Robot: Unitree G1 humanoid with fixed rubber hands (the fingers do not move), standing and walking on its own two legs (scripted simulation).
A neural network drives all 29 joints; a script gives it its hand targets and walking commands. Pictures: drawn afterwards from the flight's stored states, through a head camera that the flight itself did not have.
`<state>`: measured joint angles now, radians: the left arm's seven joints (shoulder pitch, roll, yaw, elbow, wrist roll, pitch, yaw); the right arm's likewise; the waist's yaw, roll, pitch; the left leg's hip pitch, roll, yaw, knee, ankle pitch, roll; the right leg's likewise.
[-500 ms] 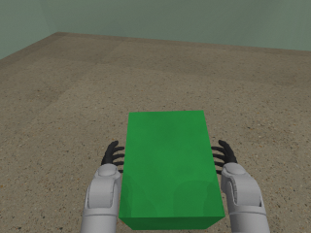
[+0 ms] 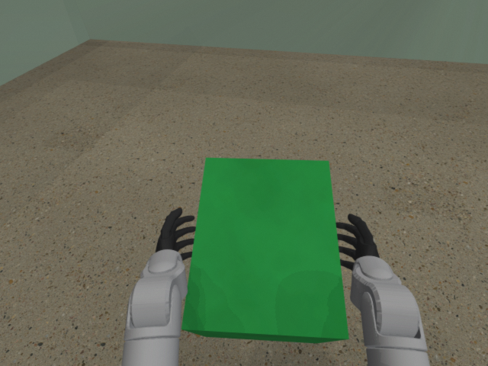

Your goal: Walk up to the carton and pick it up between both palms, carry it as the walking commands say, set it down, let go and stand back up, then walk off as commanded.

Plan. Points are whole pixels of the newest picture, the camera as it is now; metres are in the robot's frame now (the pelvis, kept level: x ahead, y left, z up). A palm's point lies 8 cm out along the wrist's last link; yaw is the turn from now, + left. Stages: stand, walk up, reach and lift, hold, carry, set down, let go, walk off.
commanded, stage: carry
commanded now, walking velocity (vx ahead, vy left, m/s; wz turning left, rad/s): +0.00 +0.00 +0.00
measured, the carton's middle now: (263, 254) +0.35 +0.00 -0.03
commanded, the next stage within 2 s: none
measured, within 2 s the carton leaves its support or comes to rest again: neither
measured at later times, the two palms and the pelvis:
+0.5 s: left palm (169, 261) +0.28 +0.16 +0.05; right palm (356, 262) +0.29 -0.15 +0.04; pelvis +0.01 +0.00 +0.00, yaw +0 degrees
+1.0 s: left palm (108, 276) +0.24 +0.23 +0.09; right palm (313, 247) +0.28 -0.07 +0.10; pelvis +0.00 +0.03 +0.00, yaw +8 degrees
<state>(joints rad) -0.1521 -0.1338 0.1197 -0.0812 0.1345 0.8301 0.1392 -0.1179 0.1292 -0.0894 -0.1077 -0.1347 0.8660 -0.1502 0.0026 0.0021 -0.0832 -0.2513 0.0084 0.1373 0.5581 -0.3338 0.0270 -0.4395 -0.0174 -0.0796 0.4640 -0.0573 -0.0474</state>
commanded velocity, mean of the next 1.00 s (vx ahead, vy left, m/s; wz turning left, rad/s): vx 0.00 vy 0.00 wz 0.35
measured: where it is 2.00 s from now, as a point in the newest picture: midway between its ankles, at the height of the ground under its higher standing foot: outside the picture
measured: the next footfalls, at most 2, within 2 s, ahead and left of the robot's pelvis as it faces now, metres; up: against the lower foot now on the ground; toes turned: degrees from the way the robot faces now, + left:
right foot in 1.30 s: +0.04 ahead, -0.11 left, +0.00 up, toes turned +5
left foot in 1.64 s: -0.07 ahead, +0.13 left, +0.00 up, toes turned +32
